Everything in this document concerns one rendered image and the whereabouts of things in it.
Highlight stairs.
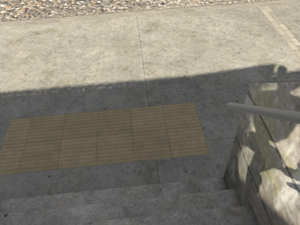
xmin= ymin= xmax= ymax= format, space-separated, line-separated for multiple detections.
xmin=0 ymin=176 xmax=259 ymax=225

